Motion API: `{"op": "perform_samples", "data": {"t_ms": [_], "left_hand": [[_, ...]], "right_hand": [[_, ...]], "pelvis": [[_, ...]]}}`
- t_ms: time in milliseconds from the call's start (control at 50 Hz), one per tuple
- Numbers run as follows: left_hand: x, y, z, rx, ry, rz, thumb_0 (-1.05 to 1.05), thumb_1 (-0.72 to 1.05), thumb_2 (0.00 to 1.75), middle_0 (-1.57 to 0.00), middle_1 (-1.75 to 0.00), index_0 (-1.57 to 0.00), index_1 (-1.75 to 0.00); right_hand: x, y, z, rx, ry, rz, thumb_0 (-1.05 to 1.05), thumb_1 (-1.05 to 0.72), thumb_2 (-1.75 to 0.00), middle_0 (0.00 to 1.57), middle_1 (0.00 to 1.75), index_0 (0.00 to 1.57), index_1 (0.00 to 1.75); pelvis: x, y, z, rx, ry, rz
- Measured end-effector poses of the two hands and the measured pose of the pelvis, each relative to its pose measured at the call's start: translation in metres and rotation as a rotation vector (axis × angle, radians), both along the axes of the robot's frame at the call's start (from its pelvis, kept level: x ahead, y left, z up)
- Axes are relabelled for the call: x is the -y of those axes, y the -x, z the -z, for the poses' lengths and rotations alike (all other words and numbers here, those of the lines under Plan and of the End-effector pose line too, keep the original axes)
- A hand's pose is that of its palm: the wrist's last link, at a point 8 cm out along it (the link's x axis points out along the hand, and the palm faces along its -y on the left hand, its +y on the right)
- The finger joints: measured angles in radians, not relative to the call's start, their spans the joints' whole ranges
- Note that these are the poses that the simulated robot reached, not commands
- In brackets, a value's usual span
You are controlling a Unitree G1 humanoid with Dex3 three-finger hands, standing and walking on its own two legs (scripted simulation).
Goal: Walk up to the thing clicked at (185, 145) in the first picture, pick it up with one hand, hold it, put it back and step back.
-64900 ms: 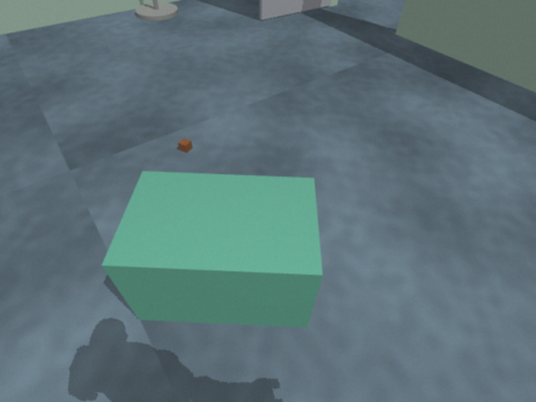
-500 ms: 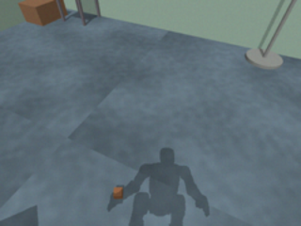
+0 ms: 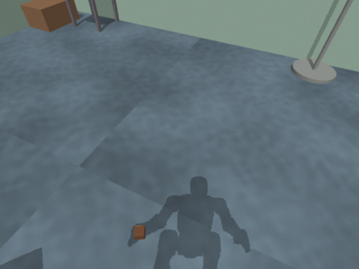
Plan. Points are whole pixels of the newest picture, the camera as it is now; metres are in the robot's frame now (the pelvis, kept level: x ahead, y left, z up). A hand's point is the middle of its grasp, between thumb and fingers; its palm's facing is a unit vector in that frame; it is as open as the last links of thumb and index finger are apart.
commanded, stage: stand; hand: left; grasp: from above
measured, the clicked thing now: (139, 232) +0.45 +0.22 -0.76
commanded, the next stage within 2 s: step back in 0.58 s
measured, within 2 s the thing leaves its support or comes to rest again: neither
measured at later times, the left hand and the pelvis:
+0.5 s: hand out of the picture +0.07 +0.24 -0.16, palm faces -0.01 -0.94 -0.34, open 7.4 cm; pelvis +0.00 -0.01 +0.00, yaw +0 degrees
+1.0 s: hand out of the picture +0.10 +0.31 -0.18, palm faces -0.02 -0.93 -0.36, open 7.4 cm; pelvis -0.06 +0.05 -0.02, yaw +1 degrees
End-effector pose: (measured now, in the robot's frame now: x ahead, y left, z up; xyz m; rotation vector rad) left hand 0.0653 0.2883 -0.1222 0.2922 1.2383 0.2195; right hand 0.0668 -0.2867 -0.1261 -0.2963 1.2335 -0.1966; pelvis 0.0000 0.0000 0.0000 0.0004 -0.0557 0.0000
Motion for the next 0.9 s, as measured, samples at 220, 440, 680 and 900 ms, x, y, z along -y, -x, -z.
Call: {"op": "perform_samples", "data": {"t_ms": [220,440,680,900], "left_hand": [[0.000,0.002,-0.002,-0.010,-0.007,0.007,0.00,0.91,0.89,-0.21,-0.30,-0.20,-0.30],[0.004,0.000,-0.002,-0.009,-0.007,0.013,0.00,0.91,0.89,-0.21,-0.30,-0.20,-0.30],[-0.003,-0.004,-0.001,0.016,-0.022,-0.007,0.00,0.91,0.89,-0.21,-0.30,-0.20,-0.30],[-0.054,-0.021,0.020,0.087,-0.042,0.057,0.00,0.90,0.89,-0.21,-0.30,-0.20,-0.30]], "right_hand": [[0.004,0.002,0.002,-0.013,-0.006,-0.002,0.01,-0.91,-0.90,0.20,0.29,0.20,0.30],[0.009,0.003,0.002,-0.017,-0.007,0.000,0.01,-0.91,-0.90,0.20,0.29,0.20,0.30],[0.020,0.000,0.003,-0.004,0.008,0.007,0.01,-0.91,-0.90,0.20,0.29,0.20,0.30],[0.009,0.038,0.000,-0.034,0.115,0.007,0.01,-0.91,-0.90,0.20,0.29,0.20,0.30]], "pelvis": [[0.003,0.000,0.000,-0.006,-0.001,-0.002],[0.007,-0.002,0.000,-0.006,-0.001,0.000],[0.008,0.011,0.005,-0.014,0.010,-0.004],[-0.034,0.044,0.027,-0.039,0.014,-0.021]]}}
